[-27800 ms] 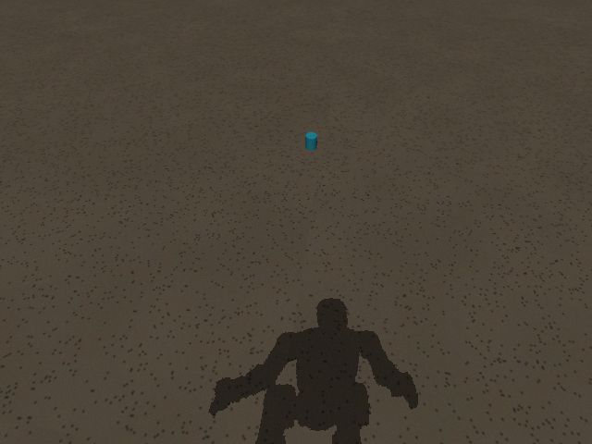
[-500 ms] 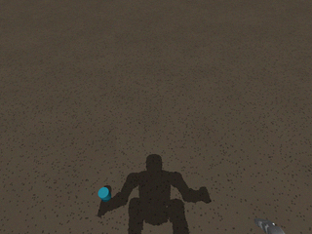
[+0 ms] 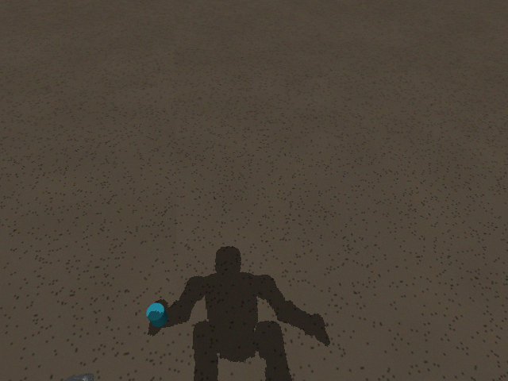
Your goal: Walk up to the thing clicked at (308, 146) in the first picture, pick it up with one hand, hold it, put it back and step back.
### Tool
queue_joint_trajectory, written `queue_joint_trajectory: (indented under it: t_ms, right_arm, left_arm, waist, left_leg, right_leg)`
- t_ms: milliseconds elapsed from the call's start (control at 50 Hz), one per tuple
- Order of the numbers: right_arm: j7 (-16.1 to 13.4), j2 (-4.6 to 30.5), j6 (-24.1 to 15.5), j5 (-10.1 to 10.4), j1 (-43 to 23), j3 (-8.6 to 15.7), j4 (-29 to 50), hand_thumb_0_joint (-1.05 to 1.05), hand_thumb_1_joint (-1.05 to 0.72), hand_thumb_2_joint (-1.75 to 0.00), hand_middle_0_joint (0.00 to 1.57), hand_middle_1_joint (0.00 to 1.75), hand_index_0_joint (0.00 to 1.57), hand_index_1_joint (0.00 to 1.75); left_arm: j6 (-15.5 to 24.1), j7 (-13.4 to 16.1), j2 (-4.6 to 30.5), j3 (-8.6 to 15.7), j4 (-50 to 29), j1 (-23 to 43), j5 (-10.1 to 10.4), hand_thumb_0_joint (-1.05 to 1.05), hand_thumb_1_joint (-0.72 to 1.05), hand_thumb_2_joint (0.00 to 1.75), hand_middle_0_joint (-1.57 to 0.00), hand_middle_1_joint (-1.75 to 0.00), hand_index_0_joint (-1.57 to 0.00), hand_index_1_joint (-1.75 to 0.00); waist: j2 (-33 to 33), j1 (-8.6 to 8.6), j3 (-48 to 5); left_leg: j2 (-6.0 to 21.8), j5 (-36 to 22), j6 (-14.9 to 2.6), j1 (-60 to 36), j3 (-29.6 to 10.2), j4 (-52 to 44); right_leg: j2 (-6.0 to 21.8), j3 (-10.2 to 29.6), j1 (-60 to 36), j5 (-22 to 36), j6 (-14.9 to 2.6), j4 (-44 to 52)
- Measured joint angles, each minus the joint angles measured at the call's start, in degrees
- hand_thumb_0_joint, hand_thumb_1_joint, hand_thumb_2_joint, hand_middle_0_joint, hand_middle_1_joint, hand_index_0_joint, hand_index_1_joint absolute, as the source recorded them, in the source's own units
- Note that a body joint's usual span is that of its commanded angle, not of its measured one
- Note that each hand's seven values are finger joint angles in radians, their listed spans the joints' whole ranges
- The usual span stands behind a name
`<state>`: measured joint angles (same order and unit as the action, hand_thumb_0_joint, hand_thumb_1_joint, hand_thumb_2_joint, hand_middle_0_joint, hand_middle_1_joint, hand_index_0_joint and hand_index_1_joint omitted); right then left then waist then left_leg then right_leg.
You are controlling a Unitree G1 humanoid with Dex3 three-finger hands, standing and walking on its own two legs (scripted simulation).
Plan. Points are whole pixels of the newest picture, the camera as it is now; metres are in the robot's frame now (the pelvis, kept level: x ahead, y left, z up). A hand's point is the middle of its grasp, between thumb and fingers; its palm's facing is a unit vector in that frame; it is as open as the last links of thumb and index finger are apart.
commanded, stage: walk up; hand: left
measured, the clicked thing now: (157, 315) +0.46 +0.32 -0.74
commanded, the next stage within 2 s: none
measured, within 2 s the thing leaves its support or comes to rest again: neither
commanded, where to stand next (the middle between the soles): +0.09 +0.05 m, yaw +4 degrees
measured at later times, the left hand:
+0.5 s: hand out of the picture +0.06 +0.26 -0.15, palm faces +0.02 -0.94 -0.35, open 7.4 cm
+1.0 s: hand out of the picture -0.03 +0.25 -0.15, palm faces +0.02 -0.89 -0.45, open 7.4 cm
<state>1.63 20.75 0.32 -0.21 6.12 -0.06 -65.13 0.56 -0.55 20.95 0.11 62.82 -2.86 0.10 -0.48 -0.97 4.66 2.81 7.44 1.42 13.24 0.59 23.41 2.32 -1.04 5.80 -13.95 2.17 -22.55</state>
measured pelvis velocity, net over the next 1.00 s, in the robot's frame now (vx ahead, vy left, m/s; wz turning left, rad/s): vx -0.06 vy -0.03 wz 0.04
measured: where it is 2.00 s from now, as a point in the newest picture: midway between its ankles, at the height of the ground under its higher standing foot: outside the picture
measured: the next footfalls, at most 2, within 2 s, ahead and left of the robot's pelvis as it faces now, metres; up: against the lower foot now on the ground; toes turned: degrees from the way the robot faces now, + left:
left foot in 1.26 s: -0.01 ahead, +0.13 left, +0.00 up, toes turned +8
right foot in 1.64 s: +0.17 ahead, -0.11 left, +0.00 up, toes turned +3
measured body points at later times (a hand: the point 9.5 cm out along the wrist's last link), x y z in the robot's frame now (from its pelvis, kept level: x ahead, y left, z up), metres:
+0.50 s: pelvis +0.01 +0.00 +0.00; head +0.02 +0.00 +0.45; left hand +0.06 +0.31 -0.13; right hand +0.12 -0.29 -0.13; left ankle +0.06 +0.14 -0.74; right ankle -0.02 -0.15 -0.74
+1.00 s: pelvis -0.06 -0.03 -0.02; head +0.00 -0.06 +0.43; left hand -0.03 +0.29 -0.12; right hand +0.08 -0.34 -0.16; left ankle -0.01 +0.12 -0.69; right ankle -0.06 -0.13 -0.74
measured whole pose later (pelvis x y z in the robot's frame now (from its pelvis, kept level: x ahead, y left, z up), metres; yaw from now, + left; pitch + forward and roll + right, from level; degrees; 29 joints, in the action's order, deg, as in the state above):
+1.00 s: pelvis -0.06 -0.03 -0.02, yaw +2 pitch -2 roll +2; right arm 0.7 23.5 4.7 -0.4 3.4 4.5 -55.0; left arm -1.2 0.6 19.9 3.2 56.8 -10.8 -2.7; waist 3.4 1.8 8.7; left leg -4.8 25.6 -0.2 29.1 -7.5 56.5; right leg 1.7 -1.9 15.0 -21.3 -1.7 -38.1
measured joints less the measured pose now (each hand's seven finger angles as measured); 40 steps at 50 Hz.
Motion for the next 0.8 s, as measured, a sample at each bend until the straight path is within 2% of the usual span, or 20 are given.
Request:
queue_joint_trajectory:
  t_ms: [420, 620, 680, 740, 800]
  right_arm:
    - [-0.1, -0.9, 0.2, 0.3, -3.5, 0.5, 0.1, 0.01, -0.90, -0.90, 0.20, 0.30, 0.20, 0.30]
    - [0.1, -0.7, 0.7, 0.2, -3.8, 0.8, 0.5, 0.00, -0.90, -0.90, 0.20, 0.30, 0.20, 0.30]
    - [0.2, 0.0, 1.6, 0.5, -4.7, 1.8, 2.0, 0.00, -0.90, -0.90, 0.20, 0.30, 0.20, 0.30]
    - [0.1, 0.8, 2.6, 0.6, -5.5, 2.8, 4.2, 0.00, -0.90, -0.90, 0.20, 0.30, 0.20, 0.30]
    - [0.2, 1.3, 3.9, 0.0, -5.7, 3.6, 6.8, 0.00, -0.90, -0.90, 0.20, 0.30, 0.20, 0.30]
  left_arm:
    - [0.0, 0.2, -0.5, 0.1, 3.4, -3.7, -0.4, 0.00, 0.90, 0.90, -0.21, -0.30, -0.20, -0.30]
    - [0.0, 0.3, -0.8, 0.3, 2.4, -3.4, -0.5, 0.00, 0.90, 0.90, -0.21, -0.30, -0.20, -0.30]
    - [-0.5, 0.9, -0.5, 1.0, 0.2, -2.2, 0.1, 0.00, 0.90, 0.90, -0.21, -0.30, -0.20, -0.30]
    - [-1.1, 1.3, 0.5, 1.6, -2.4, -1.1, 0.4, 0.00, 0.90, 0.90, -0.21, -0.30, -0.20, -0.30]
    - [-1.9, 1.4, 1.9, 2.3, -4.5, -0.9, 0.3, 0.00, 0.90, 0.90, -0.21, -0.30, -0.20, -0.30]
  waist:
    - [1.7, 1.72, -1.2]
    - [1.6, 1.65, -1.5]
    - [1.5, 1.45, 0.8]
    - [1.2, 1.20, 3.3]
    - [0.9, 0.73, 4.7]
  left_leg:
    - [-0.9, -0.3, -0.37, -0.5, -1.1, -1.3]
    - [-1.0, -0.4, -0.25, -0.5, -1.3, -1.4]
    - [-1.1, -0.2, -0.39, 1.5, -1.4, 0.9]
    - [-1.3, -0.4, -0.53, 4.1, -1.5, 3.0]
    - [-1.4, -0.2, -0.38, 7.3, -1.9, 6.1]
  right_leg:
    - [0.7, -1.3, -1.9, 0.6, 0.58, 2.8]
    - [0.8, -1.6, -1.8, 0.4, 0.48, 2.6]
    - [0.9, -1.5, 1.0, -0.7, 0.36, -1.3]
    - [1.1, -1.3, 4.8, -2.1, -0.39, -6.4]
    - [0.4, -0.6, 9.2, -7.4, -2.74, -14.8]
